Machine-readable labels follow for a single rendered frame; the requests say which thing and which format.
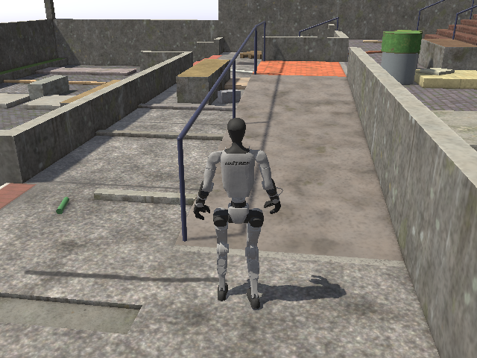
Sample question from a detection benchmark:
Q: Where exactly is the right robot forearm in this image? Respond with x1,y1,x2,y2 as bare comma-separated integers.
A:
266,178,279,204

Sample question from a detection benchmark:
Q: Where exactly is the left robot upper arm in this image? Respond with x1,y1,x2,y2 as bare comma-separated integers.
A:
201,151,222,192

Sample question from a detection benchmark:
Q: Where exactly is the left robot hand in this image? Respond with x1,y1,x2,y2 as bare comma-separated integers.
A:
193,205,210,220

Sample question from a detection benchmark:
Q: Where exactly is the right robot upper arm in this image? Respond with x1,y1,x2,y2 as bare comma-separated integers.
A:
253,150,274,190

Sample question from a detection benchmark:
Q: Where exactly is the right robot hand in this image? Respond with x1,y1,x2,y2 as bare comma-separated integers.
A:
264,201,281,214

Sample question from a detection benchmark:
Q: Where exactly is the robot torso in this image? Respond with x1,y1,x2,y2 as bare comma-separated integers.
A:
220,146,255,224

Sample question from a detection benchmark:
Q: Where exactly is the left robot forearm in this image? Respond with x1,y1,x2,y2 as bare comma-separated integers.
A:
195,181,209,207

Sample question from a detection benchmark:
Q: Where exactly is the left robot thigh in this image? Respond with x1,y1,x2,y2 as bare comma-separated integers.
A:
213,207,229,257

